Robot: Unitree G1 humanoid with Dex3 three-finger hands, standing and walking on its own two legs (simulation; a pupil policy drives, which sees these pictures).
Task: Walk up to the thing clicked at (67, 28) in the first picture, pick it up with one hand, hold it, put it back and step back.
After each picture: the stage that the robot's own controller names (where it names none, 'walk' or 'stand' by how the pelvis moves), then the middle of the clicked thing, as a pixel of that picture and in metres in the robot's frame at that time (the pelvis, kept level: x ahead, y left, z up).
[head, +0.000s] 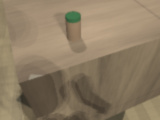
stand; (73, 27) +0.62 +0.06 +0.07
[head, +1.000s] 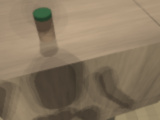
rise first; (44, 25) +0.55 +0.17 +0.10
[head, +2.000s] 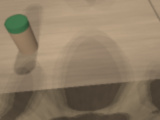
rise first; (23, 35) +0.44 +0.22 +0.11
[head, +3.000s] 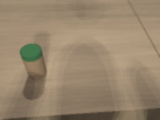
stand; (34, 62) +0.40 +0.18 +0.07
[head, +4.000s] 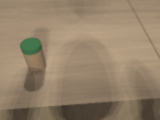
stand; (34, 56) +0.43 +0.19 +0.07
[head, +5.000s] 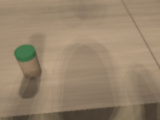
stand; (29, 62) +0.41 +0.21 +0.06
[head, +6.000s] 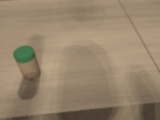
stand; (28, 64) +0.41 +0.21 +0.06
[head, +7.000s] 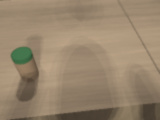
stand; (26, 65) +0.40 +0.22 +0.06
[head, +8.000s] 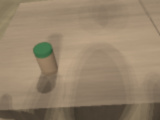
rise first; (46, 59) +0.42 +0.19 +0.07
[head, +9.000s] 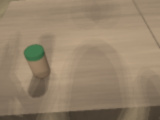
go down; (38, 62) +0.40 +0.20 +0.07
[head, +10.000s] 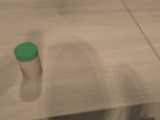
go down; (29, 62) +0.40 +0.18 +0.08
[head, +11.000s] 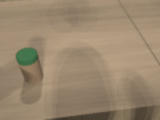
approach; (30, 66) +0.40 +0.19 +0.08
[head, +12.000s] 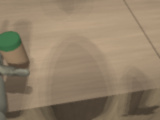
close; (14, 52) +0.42 +0.21 +0.10
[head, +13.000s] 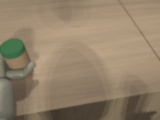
lift; (18, 59) +0.40 +0.20 +0.11
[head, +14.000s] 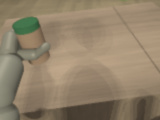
lift; (32, 41) +0.36 +0.15 +0.25
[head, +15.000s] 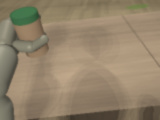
hold; (31, 33) +0.34 +0.15 +0.30
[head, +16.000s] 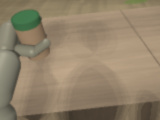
hold; (32, 36) +0.33 +0.15 +0.28
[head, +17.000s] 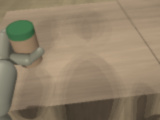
crouch; (26, 45) +0.35 +0.17 +0.23
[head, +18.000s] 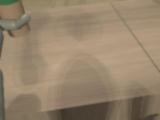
lower; (13, 14) +0.44 +0.20 +0.28
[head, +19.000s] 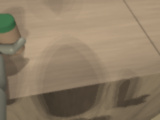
lower; (8, 36) +0.47 +0.21 +0.12
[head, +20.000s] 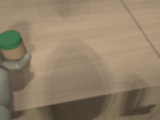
lower; (15, 51) +0.42 +0.21 +0.11
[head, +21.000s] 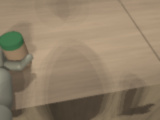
lower; (16, 52) +0.42 +0.20 +0.11
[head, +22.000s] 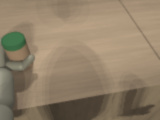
rest; (18, 52) +0.42 +0.20 +0.11
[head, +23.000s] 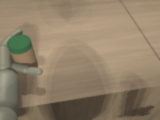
withdraw; (24, 55) +0.41 +0.19 +0.10
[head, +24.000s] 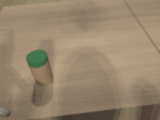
sink last; (40, 68) +0.38 +0.17 +0.09
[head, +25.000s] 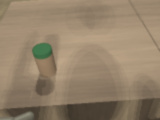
stand; (45, 60) +0.42 +0.18 +0.07
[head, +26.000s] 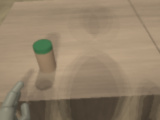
stand; (45, 56) +0.44 +0.18 +0.09
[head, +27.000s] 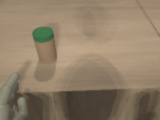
stand; (45, 46) +0.44 +0.17 +0.13
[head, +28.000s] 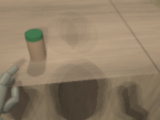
walk; (36, 45) +0.50 +0.19 +0.10
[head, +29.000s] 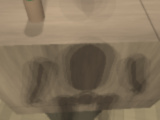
stand; (33, 5) +0.61 +0.22 +0.10
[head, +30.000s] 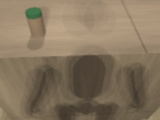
stand; (36, 23) +0.63 +0.23 +0.07
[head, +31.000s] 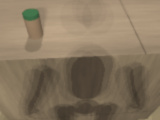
stand; (33, 24) +0.61 +0.23 +0.07
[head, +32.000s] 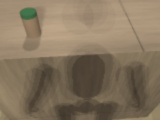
stand; (31, 23) +0.62 +0.24 +0.07
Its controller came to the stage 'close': yes
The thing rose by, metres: 0.23
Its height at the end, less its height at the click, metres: +0.00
